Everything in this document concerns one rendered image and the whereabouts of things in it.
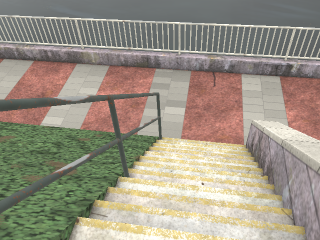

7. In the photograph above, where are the stairs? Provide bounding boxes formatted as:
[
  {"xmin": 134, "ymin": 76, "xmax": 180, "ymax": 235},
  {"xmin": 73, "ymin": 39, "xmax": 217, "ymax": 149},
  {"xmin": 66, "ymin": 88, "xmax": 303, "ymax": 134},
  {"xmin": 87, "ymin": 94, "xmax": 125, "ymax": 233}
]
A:
[{"xmin": 69, "ymin": 137, "xmax": 307, "ymax": 240}]

